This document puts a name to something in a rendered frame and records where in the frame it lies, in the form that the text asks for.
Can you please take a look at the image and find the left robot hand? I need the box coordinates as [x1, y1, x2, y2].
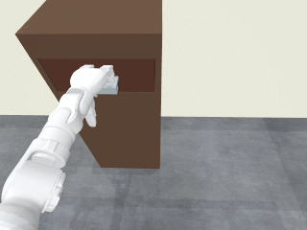
[70, 64, 115, 127]

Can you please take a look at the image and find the left robot upper arm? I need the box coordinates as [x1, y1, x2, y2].
[0, 159, 66, 230]

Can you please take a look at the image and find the cabinet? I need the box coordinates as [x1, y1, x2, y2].
[15, 0, 162, 169]

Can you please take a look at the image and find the robot left forearm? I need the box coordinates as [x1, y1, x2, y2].
[1, 85, 94, 202]

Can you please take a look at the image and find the handle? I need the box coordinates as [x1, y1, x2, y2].
[97, 76, 119, 95]

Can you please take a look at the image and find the drawer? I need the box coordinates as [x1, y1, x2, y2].
[39, 58, 155, 92]

